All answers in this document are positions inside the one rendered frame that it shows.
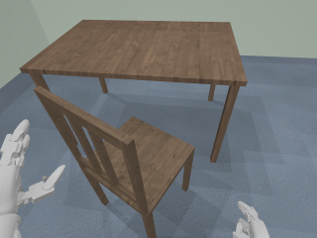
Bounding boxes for left robot hand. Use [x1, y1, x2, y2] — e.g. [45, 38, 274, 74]
[0, 119, 66, 214]

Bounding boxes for table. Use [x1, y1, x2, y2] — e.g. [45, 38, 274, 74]
[20, 20, 248, 163]

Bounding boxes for chair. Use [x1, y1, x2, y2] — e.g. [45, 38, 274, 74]
[33, 86, 195, 238]

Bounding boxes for robot left forearm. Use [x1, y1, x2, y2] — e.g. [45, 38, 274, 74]
[0, 213, 22, 238]

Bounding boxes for right robot hand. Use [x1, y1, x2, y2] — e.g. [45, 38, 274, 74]
[233, 201, 270, 238]

